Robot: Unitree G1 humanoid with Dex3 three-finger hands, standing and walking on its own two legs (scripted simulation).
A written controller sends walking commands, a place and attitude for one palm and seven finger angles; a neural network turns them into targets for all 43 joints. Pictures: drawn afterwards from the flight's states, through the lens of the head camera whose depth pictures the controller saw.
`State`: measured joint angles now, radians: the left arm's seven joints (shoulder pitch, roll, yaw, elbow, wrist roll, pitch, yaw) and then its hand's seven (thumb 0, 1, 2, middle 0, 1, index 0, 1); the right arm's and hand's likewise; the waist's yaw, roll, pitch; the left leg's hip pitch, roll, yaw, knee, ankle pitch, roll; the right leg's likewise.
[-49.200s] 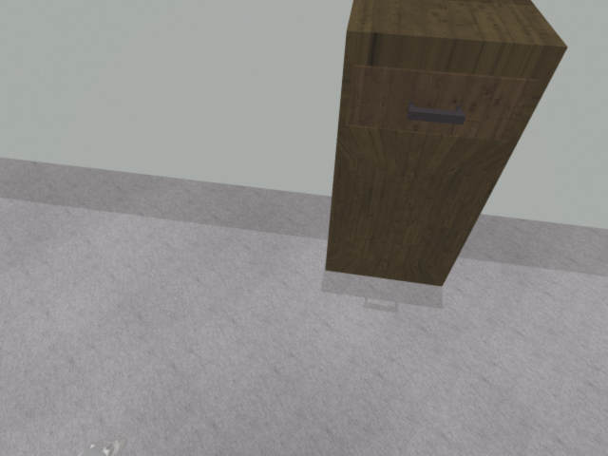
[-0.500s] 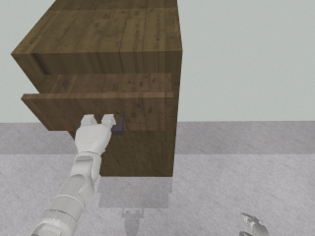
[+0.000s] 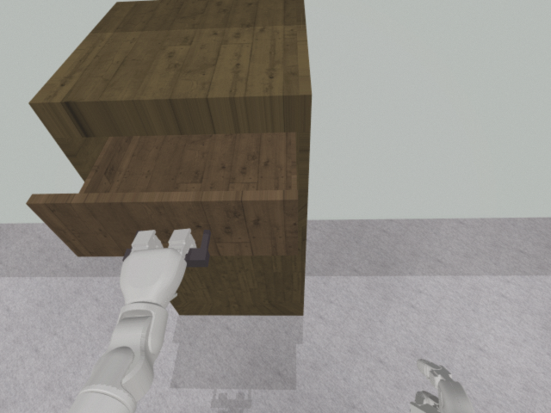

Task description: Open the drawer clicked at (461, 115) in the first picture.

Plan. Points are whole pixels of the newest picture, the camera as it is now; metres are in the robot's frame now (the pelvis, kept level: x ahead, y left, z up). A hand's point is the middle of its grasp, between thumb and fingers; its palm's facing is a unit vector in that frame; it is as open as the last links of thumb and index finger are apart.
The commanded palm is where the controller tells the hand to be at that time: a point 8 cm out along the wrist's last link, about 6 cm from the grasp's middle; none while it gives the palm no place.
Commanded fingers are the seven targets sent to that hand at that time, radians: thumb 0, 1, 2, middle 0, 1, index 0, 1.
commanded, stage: pull the drawer open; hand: left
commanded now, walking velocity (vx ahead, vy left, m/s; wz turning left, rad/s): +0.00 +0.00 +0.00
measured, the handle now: (170, 246) +0.36 +0.21 +0.02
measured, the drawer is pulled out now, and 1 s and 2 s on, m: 0.15 0.27 0.30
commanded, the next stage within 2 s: open the thumb to release the handle in 1.48 s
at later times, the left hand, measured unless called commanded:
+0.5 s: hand (160, 324) +0.24 +0.19 +0.00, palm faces +0.00 -0.10 -1.00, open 5.9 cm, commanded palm +0.20 +0.20 +0.05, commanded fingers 0.00 0.90 0.90 -0.40 -1.35 -0.40 -1.35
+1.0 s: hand (152, 360) +0.19 +0.19 +0.00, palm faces +0.00 -0.13 -0.99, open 6.0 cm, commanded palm +0.15 +0.20 +0.05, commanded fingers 0.00 0.90 0.90 -0.40 -1.35 -0.40 -1.35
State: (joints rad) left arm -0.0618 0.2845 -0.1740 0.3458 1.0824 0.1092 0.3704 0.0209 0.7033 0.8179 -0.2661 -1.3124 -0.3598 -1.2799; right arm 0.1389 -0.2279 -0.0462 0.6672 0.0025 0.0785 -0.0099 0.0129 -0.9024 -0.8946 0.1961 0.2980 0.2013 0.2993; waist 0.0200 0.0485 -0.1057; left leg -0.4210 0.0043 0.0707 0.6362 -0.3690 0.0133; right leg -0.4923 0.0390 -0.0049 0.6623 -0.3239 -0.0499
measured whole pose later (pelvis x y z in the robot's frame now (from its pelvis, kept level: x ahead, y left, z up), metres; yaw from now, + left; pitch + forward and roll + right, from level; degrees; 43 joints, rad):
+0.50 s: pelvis +0.00 +0.00 +0.00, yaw +0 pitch +7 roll +1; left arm 0.19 0.28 -0.19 0.12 1.09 0.11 0.38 0.04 0.69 0.82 -0.26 -1.31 -0.38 -1.29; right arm 0.10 -0.21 -0.03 0.64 -0.01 0.07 0.01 0.01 -0.90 -0.89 0.20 0.30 0.20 0.30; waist 0.05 0.05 -0.10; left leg -0.39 0.01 0.07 0.65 -0.38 0.01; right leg -0.47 0.04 0.00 0.69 -0.34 -0.06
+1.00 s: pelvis +0.00 -0.01 -0.01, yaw -1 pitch +7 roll +1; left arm 0.44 0.29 -0.16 -0.08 1.09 0.06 0.42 0.05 0.69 0.80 -0.25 -1.31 -0.38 -1.29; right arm 0.10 -0.21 -0.02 0.61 -0.02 0.06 0.03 0.01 -0.90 -0.89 0.20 0.30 0.20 0.30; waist 0.06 0.04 -0.09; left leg -0.40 0.01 0.08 0.69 -0.40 0.00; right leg -0.49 0.05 0.01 0.73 -0.36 -0.06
